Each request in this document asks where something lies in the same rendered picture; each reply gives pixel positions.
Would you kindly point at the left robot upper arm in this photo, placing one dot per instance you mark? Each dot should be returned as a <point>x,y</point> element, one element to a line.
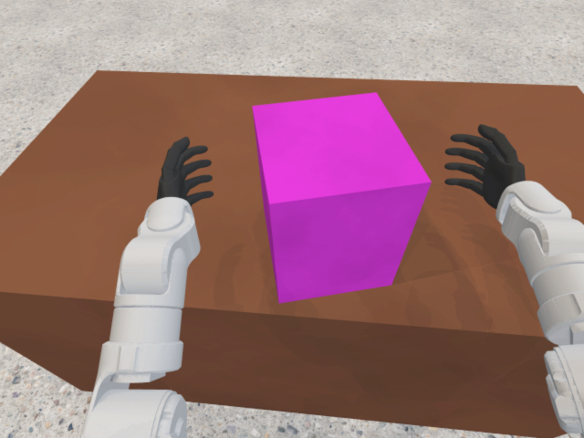
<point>138,414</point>

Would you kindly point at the pedestal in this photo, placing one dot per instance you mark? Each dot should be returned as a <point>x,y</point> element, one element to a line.
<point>455,342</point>

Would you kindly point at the right robot hand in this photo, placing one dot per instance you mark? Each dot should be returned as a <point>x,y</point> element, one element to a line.
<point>499,159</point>

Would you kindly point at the left robot forearm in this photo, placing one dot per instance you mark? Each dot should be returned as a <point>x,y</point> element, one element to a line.
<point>144,341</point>

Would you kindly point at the right robot upper arm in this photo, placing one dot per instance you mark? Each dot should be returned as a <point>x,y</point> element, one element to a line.
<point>565,384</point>

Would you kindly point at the right robot forearm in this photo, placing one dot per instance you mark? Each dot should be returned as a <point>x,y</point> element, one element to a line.
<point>550,246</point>

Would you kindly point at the carton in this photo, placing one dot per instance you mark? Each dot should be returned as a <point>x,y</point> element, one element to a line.
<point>342,191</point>

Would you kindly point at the left robot hand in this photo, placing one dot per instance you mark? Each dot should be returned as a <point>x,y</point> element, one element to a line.
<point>172,182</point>

